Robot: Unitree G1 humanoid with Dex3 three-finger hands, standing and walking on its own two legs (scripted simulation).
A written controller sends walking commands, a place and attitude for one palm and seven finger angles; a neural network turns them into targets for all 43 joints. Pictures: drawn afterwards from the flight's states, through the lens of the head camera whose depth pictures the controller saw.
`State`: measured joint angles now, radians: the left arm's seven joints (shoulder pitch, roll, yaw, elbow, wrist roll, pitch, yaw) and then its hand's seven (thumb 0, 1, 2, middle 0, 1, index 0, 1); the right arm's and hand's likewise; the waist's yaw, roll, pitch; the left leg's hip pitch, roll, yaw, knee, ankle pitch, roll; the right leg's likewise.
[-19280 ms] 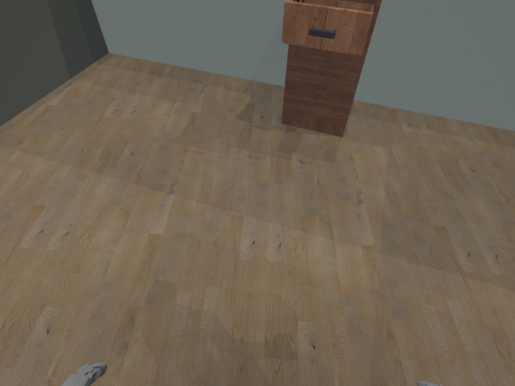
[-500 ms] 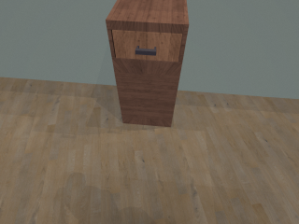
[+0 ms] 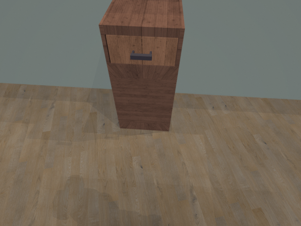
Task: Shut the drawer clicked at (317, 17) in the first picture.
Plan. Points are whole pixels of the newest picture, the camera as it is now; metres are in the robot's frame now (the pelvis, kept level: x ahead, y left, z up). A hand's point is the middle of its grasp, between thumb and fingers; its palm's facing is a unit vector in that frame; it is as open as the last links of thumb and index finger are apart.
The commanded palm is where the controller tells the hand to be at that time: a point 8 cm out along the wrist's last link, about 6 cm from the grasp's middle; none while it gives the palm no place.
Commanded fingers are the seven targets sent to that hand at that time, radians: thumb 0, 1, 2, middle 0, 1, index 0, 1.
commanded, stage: look to check the result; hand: left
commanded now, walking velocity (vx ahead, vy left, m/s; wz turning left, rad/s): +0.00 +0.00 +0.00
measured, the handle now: (141, 54) +0.90 +0.09 -0.05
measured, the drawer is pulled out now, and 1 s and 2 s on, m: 0.00 0.00 0.00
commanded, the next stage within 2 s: stand and wait in 0.54 s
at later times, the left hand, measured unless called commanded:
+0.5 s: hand out of the picture +0.11 +0.23 -0.16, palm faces -0.02 -0.95 -0.32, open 7.4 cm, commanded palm none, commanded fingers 0.00 0.90 0.90 -0.20 -0.30 -0.20 -0.30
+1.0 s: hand out of the picture +0.12 +0.22 -0.16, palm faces -0.03 -0.95 -0.32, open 7.4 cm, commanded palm none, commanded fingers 0.00 0.90 0.90 -0.20 -0.30 -0.20 -0.30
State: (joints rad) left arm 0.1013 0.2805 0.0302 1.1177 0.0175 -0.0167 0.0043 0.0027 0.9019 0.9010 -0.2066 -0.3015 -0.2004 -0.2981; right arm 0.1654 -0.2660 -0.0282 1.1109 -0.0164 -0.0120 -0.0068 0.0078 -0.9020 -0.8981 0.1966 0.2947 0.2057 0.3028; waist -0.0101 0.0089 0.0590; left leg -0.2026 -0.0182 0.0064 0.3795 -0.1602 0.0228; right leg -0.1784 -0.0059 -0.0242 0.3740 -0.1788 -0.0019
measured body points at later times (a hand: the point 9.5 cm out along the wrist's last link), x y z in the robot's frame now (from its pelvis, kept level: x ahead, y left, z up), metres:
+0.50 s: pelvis +0.03 -0.01 +0.00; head +0.05 -0.02 +0.45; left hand +0.11 +0.27 -0.13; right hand +0.10 -0.30 -0.14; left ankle +0.03 +0.10 -0.75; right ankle +0.01 -0.12 -0.75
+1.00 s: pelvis +0.04 -0.02 +0.00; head +0.05 -0.02 +0.45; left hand +0.13 +0.27 -0.13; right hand +0.10 -0.30 -0.14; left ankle +0.03 +0.10 -0.75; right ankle +0.01 -0.12 -0.75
